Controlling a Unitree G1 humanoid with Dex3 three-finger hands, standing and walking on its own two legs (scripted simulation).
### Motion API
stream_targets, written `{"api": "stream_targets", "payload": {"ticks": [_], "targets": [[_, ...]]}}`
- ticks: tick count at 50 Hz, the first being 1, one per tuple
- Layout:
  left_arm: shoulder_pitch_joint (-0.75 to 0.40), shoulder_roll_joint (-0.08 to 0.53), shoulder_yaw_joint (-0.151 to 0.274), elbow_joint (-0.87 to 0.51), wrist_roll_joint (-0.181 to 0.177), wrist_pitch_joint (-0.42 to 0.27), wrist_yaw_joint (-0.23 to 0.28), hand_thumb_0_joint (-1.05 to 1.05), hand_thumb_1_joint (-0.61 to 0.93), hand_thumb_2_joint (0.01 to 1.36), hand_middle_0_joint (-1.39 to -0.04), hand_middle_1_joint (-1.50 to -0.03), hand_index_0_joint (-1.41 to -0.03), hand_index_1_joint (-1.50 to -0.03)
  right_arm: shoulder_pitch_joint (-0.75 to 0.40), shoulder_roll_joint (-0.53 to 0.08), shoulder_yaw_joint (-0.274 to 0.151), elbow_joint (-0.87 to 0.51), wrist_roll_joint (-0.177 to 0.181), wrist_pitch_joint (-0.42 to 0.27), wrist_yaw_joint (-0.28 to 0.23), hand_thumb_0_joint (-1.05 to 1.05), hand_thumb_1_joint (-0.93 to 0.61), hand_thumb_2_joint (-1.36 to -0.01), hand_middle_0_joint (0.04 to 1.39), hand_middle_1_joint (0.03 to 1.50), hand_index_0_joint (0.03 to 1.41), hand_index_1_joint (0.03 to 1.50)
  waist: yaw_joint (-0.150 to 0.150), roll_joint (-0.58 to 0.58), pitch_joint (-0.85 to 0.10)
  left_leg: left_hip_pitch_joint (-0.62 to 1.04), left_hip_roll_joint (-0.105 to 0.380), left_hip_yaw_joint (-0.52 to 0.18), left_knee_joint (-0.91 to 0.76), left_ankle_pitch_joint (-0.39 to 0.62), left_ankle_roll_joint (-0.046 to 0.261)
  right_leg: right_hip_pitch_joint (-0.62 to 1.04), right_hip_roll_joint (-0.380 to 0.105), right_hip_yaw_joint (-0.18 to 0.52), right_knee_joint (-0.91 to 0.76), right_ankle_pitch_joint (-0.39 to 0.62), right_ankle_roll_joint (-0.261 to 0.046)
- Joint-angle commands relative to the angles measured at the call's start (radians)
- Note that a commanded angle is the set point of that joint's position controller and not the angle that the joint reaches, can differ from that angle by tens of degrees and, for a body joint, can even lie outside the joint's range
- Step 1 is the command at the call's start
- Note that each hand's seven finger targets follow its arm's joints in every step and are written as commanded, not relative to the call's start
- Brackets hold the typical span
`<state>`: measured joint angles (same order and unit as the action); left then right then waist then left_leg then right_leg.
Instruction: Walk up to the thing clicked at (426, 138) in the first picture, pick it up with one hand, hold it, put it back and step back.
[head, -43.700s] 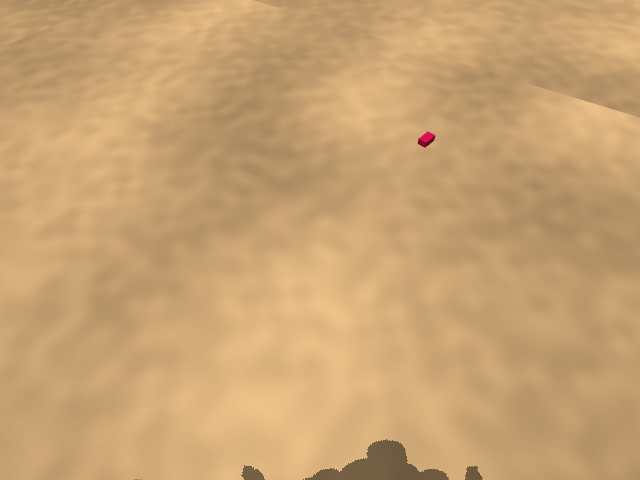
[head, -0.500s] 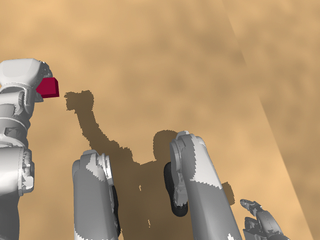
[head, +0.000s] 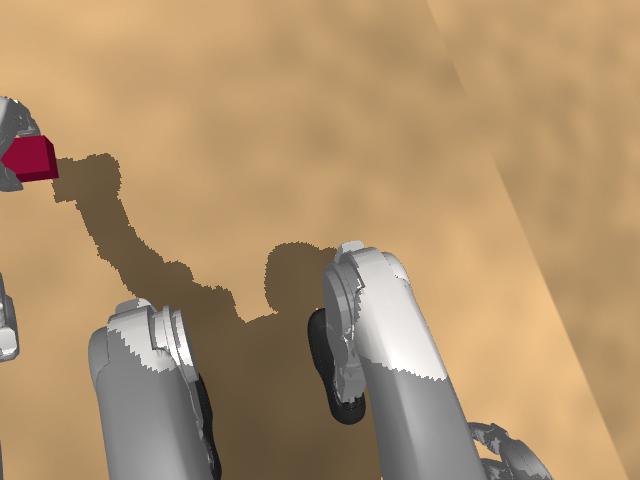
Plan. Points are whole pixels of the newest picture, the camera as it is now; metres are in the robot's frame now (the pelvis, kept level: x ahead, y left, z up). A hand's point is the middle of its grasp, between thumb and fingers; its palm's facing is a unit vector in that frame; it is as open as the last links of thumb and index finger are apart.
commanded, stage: crouch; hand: left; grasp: from above
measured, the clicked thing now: (15, 161) +0.52 +0.27 -0.20
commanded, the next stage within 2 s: lower in 0.26 s
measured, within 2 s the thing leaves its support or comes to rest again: rests again in 1.76 s
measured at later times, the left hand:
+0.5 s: hand (5, 165) +0.51 +0.28 -0.20, palm faces -0.47 -0.01 -0.88, open 7.2 cm
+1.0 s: hand (29, 175) +0.52 +0.27 -0.25, palm faces -0.47 -0.03 -0.88, open 7.2 cm
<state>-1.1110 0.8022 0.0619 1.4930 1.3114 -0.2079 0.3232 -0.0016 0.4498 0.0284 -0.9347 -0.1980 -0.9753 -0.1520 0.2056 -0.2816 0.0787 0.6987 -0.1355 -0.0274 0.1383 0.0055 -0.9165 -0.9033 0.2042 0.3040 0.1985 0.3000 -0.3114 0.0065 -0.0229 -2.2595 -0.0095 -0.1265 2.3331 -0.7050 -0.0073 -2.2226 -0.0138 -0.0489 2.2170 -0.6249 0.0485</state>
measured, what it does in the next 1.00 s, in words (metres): stands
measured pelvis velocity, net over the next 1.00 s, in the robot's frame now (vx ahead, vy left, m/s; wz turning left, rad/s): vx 0.00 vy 0.00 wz -0.08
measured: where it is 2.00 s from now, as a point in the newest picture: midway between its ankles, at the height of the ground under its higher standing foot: (272, 416)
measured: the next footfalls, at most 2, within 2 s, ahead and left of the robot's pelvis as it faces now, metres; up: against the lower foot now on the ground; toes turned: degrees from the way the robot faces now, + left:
none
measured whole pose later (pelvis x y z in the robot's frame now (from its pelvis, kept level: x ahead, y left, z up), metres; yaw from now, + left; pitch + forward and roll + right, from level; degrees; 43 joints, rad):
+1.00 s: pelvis +0.00 +0.00 -0.04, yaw -4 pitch +33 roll -12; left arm -1.16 0.98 0.10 1.62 1.37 -0.23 0.44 0.00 0.44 0.00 -0.99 -0.11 -1.03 -0.07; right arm 0.18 -0.33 0.21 0.63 -0.19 -0.08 0.16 0.00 -0.91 -0.90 0.20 0.30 0.20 0.30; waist -0.39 -0.07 0.10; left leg -2.36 -0.01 -0.20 2.49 -0.72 -0.01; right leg -2.29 0.00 -0.11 2.31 -0.62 0.06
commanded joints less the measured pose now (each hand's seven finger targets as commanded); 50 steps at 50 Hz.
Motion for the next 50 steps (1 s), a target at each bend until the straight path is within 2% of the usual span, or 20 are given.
{"api": "stream_targets", "payload": {"ticks": [1, 6, 9, 12, 15, 18, 19, 22, 25, 30, 34, 35, 37, 42, 43, 44, 46, 47, 48, 50], "targets": [[-0.363, 0.265, 0.029, -0.125, -0.012, -0.005, 0.045, 0.0, 0.823, 0.149, -1.112, -0.262, -1.169, -0.203, 0.229, -0.264, -0.069, 0.003, -0.004, -0.001, -0.016, 0.0, -0.907, -0.901, 0.2, 0.3, 0.2, 0.3, -0.022, 0.323, -0.704, 0.479, -0.009, 0.082, -0.247, 0.189, 0.029, 0.382, 0.029, -0.092, -0.194, 0.172, -0.077], [-0.385, 0.283, 0.027, -0.147, -0.006, -0.009, 0.046, 0.0, 0.817, 0.143, -1.12, -0.245, -1.172, -0.192, 0.222, -0.27, -0.057, -0.003, -0.005, -0.001, -0.01, 0.0, -0.91, -0.902, 0.2, 0.3, 0.2, 0.3, -0.029, 0.375, -0.698, 0.489, -0.005, 0.068, -0.237, 0.201, 0.022, 0.346, 0.034, -0.105, -0.16, 0.182, -0.083], [-0.354, 0.275, 0.026, -0.117, -0.004, -0.003, 0.047, 0.0, 0.832, 0.141, -1.139, -0.226, -1.187, -0.177, 0.23, -0.273, -0.046, -0.005, -0.008, -0.001, -0.007, 0.0, -0.91, -0.902, 0.2, 0.3, 0.2, 0.3, -0.039, 0.344, -0.655, 0.452, -0.007, 0.069, -0.227, 0.184, 0.025, 0.339, 0.032, -0.108, -0.161, 0.172, -0.078], [-0.383, 0.315, 0.04, -0.153, 0.003, -0.005, 0.047, 0.0, 0.851, 0.149, -1.157, -0.217, -1.201, -0.172, 0.236, -0.289, -0.049, -0.007, -0.006, 0.0, -0.007, 0.0, -0.911, -0.903, 0.2, 0.3, 0.2, 0.3, -0.036, 0.371, -0.705, 0.492, -0.004, 0.06, -0.212, 0.227, 0.021, 0.337, 0.031, -0.114, -0.144, 0.209, -0.081], [-0.324, 0.268, 0.018, -0.1, 0.002, 0.002, 0.042, 0.0, 0.85, 0.175, -1.168, -0.22, -1.206, -0.182, 0.235, -0.283, -0.042, -0.012, -0.008, 0.003, -0.003, 0.0, -0.913, -0.904, 0.2, 0.3, 0.2, 0.3, -0.05, 0.349, -0.664, 0.468, -0.004, 0.06, -0.202, 0.223, 0.023, 0.332, 0.033, -0.117, -0.143, 0.208, -0.078], [-0.381, 0.315, 0.032, -0.16, -0.005, -0.004, 0.044, 0.0, 0.869, 0.14, -1.181, -0.196, -1.22, -0.155, 0.224, -0.282, -0.038, -0.016, -0.006, 0.006, -0.003, 0.0, -0.911, -0.903, 0.2, 0.3, 0.2, 0.3, -0.034, 0.397, -0.698, 0.458, -0.006, 0.068, -0.198, 0.23, 0.023, 0.351, 0.037, -0.115, -0.133, 0.213, -0.082], [-0.338, 0.295, 0.03, -0.115, 0.0, 0.003, 0.043, 0.0, 0.837, 0.165, -1.19, -0.174, -1.217, -0.147, 0.239, -0.292, -0.039, -0.015, -0.008, 0.006, -0.003, 0.0, -0.912, -0.903, 0.2, 0.3, 0.2, 0.3, -0.045, 0.365, -0.655, 0.463, -0.006, 0.061, -0.195, 0.237, 0.019, 0.33, 0.032, -0.119, -0.137, 0.214, -0.082], [-0.362, 0.264, 0.006, -0.116, -0.011, -0.003, 0.04, 0.0, 0.835, 0.168, -1.179, -0.184, -1.208, -0.155, 0.226, -0.292, -0.032, -0.017, -0.009, 0.007, -0.002, 0.0, -0.908, -0.901, 0.2, 0.3, 0.2, 0.3, -0.067, 0.364, -0.652, 0.458, -0.003, 0.054, -0.175, 0.239, 0.021, 0.308, 0.037, -0.125, -0.126, 0.218, -0.082], [-0.342, 0.293, 0.013, -0.09, -0.007, -0.013, 0.046, 0.0, 0.854, 0.146, -1.183, -0.198, -1.22, -0.161, 0.222, -0.286, -0.021, -0.018, -0.014, 0.004, 0.002, 0.0, -0.911, -0.901, 0.2, 0.3, 0.2, 0.3, -0.061, 0.347, -0.627, 0.412, -0.006, 0.063, -0.164, 0.214, 0.027, 0.332, 0.041, -0.125, -0.124, 0.201, -0.078], [-0.385, 0.35, 0.037, -0.099, 0.008, -0.038, 0.076, 0.0, 0.913, 0.137, -1.22, -0.194, -1.26, -0.154, 0.219, -0.311, -0.006, -0.029, -0.028, -0.001, 0.0, 0.0, -0.907, -0.9, 0.2, 0.3, 0.2, 0.3, -0.072, 0.354, -0.637, 0.404, -0.007, 0.059, -0.142, 0.218, 0.025, 0.341, 0.043, -0.134, -0.121, 0.201, -0.078], [-0.369, 0.348, 0.036, -0.066, 0.029, -0.045, 0.101, 0.0, 0.937, 0.154, -1.232, -0.222, -1.273, -0.18, 0.22, -0.313, 0.003, -0.032, -0.037, -0.011, 0.003, 0.0, -0.911, -0.902, 0.2, 0.3, 0.2, 0.3, -0.088, 0.385, -0.627, 0.438, -0.002, 0.052, -0.123, 0.249, 0.021, 0.334, 0.046, -0.144, -0.102, 0.225, -0.08], [-0.386, 0.393, 0.067, -0.085, 0.032, -0.048, 0.11, 0.0, 0.945, 0.142, -1.231, -0.226, -1.276, -0.179, 0.227, -0.323, 0.001, -0.035, -0.04, -0.013, 0.004, 0.0, -0.911, -0.901, 0.2, 0.3, 0.199, 0.3, -0.092, 0.384, -0.64, 0.434, 0.0, 0.051, -0.124, 0.258, 0.023, 0.351, 0.047, -0.145, -0.101, 0.238, -0.077], [-0.368, 0.362, 0.046, -0.048, 0.036, -0.04, 0.121, 0.0, 0.958, 0.151, -1.258, -0.198, -1.295, -0.161, 0.22, -0.327, 0.006, -0.028, -0.044, -0.018, 0.004, 0.0, -0.912, -0.902, 0.2, 0.3, 0.2, 0.3, -0.09, 0.397, -0.6, 0.432, -0.003, 0.051, -0.124, 0.247, 0.017, 0.316, 0.045, -0.148, -0.1, 0.22, -0.083], [-0.363, 0.409, 0.066, -0.049, 0.043, -0.032, 0.145, 0.0, 0.92, 0.157, -1.203, -0.199, -1.246, -0.155, 0.215, -0.333, 0.015, -0.038, -0.051, -0.032, 0.009, 0.0, -0.896, -0.896, 0.201, 0.3, 0.2, 0.3, -0.095, 0.43, -0.624, 0.458, 0.007, 0.041, -0.119, 0.253, 0.017, 0.333, 0.053, -0.159, -0.086, 0.237, -0.079], [-0.36, 0.373, 0.045, -0.024, 0.043, -0.026, 0.148, 0.0, 0.914, 0.168, -1.206, -0.184, -1.243, -0.146, 0.216, -0.334, 0.019, -0.037, -0.054, -0.032, 0.011, 0.0, -0.894, -0.895, 0.201, 0.3, 0.2, 0.3, -0.1, 0.413, -0.612, 0.441, 0.004, 0.04, -0.115, 0.256, 0.017, 0.33, 0.051, -0.161, -0.087, 0.239, -0.078], [-0.351, 0.39, 0.057, -0.023, 0.036, -0.024, 0.153, 0.0, 0.916, 0.152, -1.207, -0.179, -1.246, -0.139, 0.206, -0.333, 0.021, -0.04, -0.053, -0.034, 0.011, 0.0, -0.895, -0.895, 0.201, 0.3, 0.2, 0.3, -0.105, 0.404, -0.615, 0.429, 0.008, 0.037, -0.11, 0.262, 0.02, 0.342, 0.056, -0.163, -0.083, 0.25, -0.077], [-0.366, 0.398, 0.059, -0.012, 0.037, -0.02, 0.156, 0.0, 0.903, 0.174, -1.202, -0.185, -1.237, -0.148, 0.215, -0.345, 0.029, -0.041, -0.058, -0.04, 0.01, 0.0, -0.896, -0.896, 0.201, 0.3, 0.2, 0.3, -0.123, 0.392, -0.575, 0.416, 0.007, 0.037, -0.097, 0.262, 0.022, 0.329, 0.053, -0.166, -0.088, 0.252, -0.076], [-0.354, 0.371, 0.032, 0.022, 0.035, -0.017, 0.155, 0.0, 0.891, 0.153, -1.195, -0.169, -1.231, -0.132, 0.203, -0.341, 0.036, -0.041, -0.056, -0.043, 0.011, 0.0, -0.895, -0.895, 0.201, 0.3, 0.2, 0.3, -0.122, 0.388, -0.552, 0.403, 0.007, 0.033, -0.106, 0.236, 0.02, 0.315, 0.056, -0.167, -0.089, 0.226, -0.079], [-0.354, 0.404, 0.057, -0.006, 0.035, -0.021, 0.159, 0.0, 0.901, 0.154, -1.196, -0.182, -1.234, -0.142, 0.203, -0.348, 0.035, -0.045, -0.059, -0.046, 0.01, 0.0, -0.895, -0.895, 0.201, 0.3, 0.2, 0.3, -0.123, 0.399, -0.565, 0.423, 0.01, 0.029, -0.105, 0.248, 0.02, 0.324, 0.057, -0.172, -0.088, 0.239, -0.077], [-0.358, 0.406, 0.051, 0.011, 0.038, -0.021, 0.161, 0.0, 0.893, 0.123, -1.18, -0.18, -1.225, -0.134, 0.204, -0.363, 0.041, -0.049, -0.06, -0.053, 0.01, 0.0, -0.895, -0.895, 0.201, 0.3, 0.2, 0.3, -0.131, 0.413, -0.536, 0.436, 0.01, 0.022, -0.102, 0.259, 0.013, 0.301, 0.053, -0.177, -0.079, 0.24, -0.079]]}}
